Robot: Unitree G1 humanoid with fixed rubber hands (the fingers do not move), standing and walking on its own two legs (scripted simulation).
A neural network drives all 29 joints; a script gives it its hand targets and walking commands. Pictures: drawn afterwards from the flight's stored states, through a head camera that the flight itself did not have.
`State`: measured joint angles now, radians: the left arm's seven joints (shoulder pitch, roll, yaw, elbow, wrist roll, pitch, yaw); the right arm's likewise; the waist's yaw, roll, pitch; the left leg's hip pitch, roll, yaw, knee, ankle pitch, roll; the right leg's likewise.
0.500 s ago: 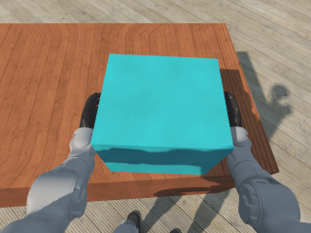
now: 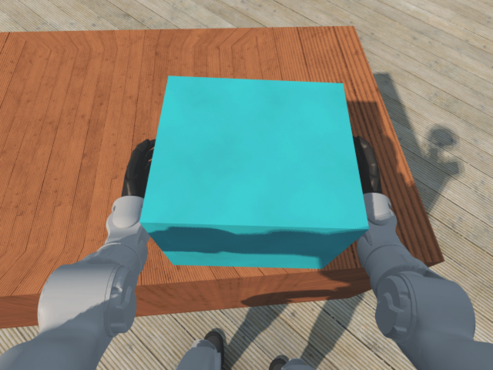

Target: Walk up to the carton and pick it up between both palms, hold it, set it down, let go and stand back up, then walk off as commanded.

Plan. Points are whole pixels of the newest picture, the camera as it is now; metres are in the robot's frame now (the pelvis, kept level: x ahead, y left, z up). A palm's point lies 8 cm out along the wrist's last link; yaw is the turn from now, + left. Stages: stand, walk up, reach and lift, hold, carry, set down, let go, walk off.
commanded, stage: set down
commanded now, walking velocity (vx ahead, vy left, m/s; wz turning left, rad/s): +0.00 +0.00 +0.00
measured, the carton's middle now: (252, 180) +0.44 +0.02 -0.04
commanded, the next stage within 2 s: none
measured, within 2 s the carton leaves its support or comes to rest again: neither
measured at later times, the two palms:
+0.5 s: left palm (138, 188) +0.40 +0.21 -0.01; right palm (366, 184) +0.42 -0.18 +0.00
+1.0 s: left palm (135, 191) +0.40 +0.22 -0.03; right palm (362, 186) +0.42 -0.18 -0.02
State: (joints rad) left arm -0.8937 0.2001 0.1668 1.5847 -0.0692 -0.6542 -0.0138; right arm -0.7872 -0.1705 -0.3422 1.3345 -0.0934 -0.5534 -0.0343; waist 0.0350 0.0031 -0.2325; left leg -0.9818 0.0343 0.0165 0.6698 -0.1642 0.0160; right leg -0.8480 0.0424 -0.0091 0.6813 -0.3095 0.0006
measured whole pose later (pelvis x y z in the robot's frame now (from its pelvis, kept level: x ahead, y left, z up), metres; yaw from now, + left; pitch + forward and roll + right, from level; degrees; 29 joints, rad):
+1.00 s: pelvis +0.01 +0.01 -0.01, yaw -2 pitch +30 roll -3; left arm -0.83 0.19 0.13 1.50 -0.13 -0.57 0.06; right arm -0.84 -0.23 -0.08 1.46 0.14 -0.54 -0.01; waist 0.05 0.02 -0.27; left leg -1.05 0.05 0.05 0.74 -0.21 0.03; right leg -0.91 0.05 0.02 0.71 -0.33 0.02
